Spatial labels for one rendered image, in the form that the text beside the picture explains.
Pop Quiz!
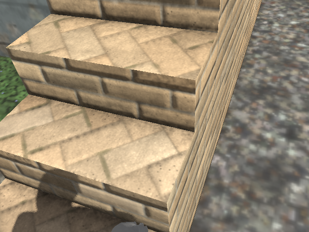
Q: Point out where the robot left thigh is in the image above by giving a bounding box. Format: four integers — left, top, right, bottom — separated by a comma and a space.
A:
111, 221, 149, 232

